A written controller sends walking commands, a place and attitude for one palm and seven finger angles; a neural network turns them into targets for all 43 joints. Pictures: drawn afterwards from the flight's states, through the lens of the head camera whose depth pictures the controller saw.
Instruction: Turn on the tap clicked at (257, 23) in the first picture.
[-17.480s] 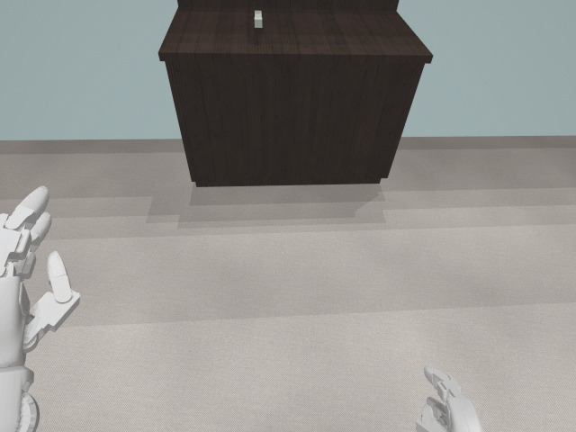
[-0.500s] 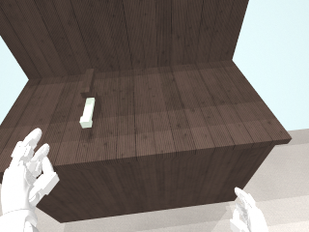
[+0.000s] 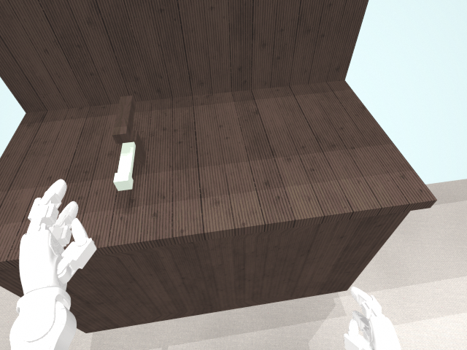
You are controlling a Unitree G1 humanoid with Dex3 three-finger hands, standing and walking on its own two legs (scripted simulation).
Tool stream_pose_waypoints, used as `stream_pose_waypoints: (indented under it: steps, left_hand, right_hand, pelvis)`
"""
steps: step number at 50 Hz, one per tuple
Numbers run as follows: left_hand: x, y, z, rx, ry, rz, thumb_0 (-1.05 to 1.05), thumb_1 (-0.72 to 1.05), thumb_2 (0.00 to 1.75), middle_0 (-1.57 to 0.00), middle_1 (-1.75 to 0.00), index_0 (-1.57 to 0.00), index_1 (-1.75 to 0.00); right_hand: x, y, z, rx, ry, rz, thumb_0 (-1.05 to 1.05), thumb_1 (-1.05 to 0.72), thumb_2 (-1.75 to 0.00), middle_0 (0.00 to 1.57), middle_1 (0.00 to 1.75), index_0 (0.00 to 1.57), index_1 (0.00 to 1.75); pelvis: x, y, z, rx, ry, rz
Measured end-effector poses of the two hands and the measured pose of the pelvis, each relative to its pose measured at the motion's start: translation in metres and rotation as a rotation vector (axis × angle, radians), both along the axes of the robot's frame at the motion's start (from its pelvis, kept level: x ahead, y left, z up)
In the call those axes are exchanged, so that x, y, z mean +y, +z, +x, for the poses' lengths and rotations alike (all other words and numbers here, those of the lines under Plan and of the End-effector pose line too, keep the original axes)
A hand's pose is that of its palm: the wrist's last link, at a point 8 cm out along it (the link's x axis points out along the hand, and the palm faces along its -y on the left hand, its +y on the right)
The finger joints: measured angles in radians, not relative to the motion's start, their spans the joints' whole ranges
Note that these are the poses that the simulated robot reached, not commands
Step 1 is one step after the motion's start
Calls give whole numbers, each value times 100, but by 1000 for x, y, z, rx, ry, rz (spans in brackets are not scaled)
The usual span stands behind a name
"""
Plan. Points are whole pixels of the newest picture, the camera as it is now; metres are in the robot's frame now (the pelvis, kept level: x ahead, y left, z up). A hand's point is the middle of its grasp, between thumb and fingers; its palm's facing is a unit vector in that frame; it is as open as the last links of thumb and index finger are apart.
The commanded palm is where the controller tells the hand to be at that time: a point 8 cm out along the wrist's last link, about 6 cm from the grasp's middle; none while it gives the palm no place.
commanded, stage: reach beside the lever's end, fingers flat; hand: left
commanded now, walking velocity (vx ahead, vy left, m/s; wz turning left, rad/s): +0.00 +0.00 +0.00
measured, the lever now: (123, 181) +0.40 +0.27 +0.05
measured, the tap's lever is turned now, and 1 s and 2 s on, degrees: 0 0 0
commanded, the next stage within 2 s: push the lever round in 1.52 s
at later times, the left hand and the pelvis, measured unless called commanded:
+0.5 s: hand (100, 220) +0.29 +0.26 +0.08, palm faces +0.45 -0.89 -0.09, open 7.6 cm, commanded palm +0.26 +0.30 +0.08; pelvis +0.00 +0.00 +0.00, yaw -1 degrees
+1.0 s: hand (107, 199) +0.35 +0.28 +0.05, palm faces +0.48 -0.87 -0.10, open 7.8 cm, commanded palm +0.31 +0.33 +0.05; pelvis -0.01 +0.00 -0.01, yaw -1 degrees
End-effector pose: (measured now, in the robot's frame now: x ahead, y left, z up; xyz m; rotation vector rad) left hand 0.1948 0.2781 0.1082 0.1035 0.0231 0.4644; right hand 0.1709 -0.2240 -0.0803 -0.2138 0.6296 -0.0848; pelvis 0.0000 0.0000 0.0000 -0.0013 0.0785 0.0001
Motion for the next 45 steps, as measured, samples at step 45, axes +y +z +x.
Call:
stream_pose_waypoints:
  steps: [45]
  left_hand:
    - [35, -44, 97, 14, 44, -18, 2, 90, 90, -16, -18, -16, -17]
  right_hand:
    - [-35, -31, -52, 229, -114, -63, 1, -90, -90, 21, 30, 21, 30]
  pelvis:
    - [-3, -10, -5, 102, -21, 5]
